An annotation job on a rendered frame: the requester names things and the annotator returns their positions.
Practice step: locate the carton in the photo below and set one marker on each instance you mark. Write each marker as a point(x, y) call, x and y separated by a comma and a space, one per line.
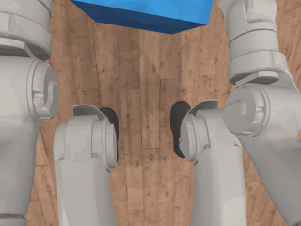
point(162, 16)

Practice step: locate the left robot forearm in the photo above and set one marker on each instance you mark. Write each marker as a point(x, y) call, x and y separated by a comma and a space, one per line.
point(24, 28)

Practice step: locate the right robot foot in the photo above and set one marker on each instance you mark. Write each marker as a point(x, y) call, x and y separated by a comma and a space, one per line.
point(177, 114)

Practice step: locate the robot left upper arm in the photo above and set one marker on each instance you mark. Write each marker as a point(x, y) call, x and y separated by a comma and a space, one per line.
point(29, 94)

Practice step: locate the robot right upper arm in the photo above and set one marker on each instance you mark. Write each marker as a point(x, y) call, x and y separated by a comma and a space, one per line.
point(266, 119)

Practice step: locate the right robot forearm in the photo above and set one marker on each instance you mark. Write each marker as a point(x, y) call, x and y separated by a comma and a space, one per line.
point(251, 31)

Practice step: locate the left robot thigh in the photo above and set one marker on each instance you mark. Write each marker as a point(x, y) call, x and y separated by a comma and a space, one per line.
point(82, 175)

